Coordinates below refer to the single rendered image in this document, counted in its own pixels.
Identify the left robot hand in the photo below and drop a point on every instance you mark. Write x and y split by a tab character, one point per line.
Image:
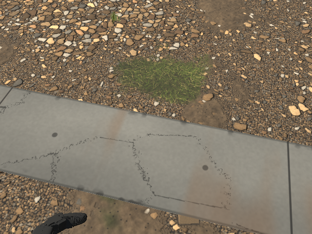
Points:
58	222

